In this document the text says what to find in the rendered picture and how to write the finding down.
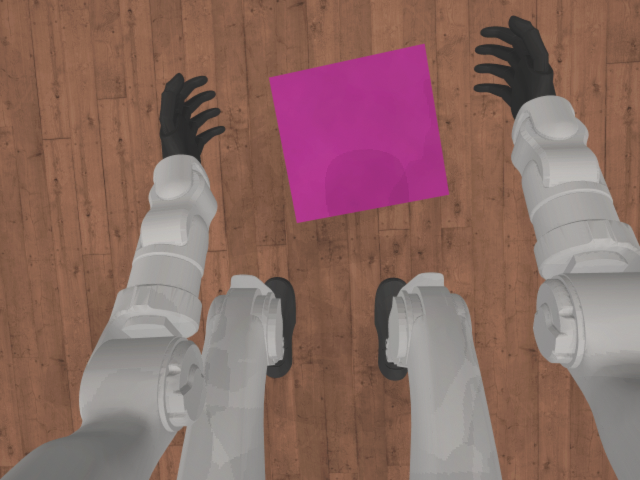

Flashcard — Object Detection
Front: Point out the robot left hand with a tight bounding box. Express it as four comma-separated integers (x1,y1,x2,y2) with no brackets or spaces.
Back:
159,73,225,164

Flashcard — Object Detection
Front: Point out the right robot forearm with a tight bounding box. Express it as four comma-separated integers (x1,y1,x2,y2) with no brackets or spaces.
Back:
511,95,640,280

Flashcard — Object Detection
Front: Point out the robot right foot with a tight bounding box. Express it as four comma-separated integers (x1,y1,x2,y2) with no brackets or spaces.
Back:
375,278,408,381

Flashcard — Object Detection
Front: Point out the left robot forearm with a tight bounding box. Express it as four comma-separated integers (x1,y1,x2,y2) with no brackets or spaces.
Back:
79,154,217,418

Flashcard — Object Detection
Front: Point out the left robot shin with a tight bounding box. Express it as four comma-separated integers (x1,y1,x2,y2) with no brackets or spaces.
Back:
206,274,284,366

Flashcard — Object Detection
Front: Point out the robot right hand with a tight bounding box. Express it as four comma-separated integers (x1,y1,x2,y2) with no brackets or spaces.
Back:
474,16,556,120

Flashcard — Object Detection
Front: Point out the robot left upper arm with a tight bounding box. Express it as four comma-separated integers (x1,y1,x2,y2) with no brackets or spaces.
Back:
0,336,207,480

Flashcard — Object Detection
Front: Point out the robot right upper arm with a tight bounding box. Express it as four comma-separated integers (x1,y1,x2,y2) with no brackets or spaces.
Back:
533,272,640,480

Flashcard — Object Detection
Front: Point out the carton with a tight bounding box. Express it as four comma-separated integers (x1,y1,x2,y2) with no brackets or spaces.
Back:
269,44,449,223

